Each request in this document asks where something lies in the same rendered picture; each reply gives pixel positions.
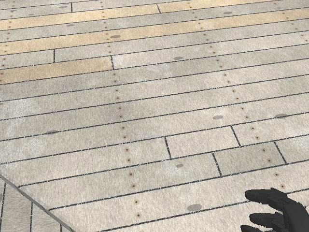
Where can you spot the right robot hand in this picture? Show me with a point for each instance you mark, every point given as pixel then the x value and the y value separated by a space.
pixel 294 219

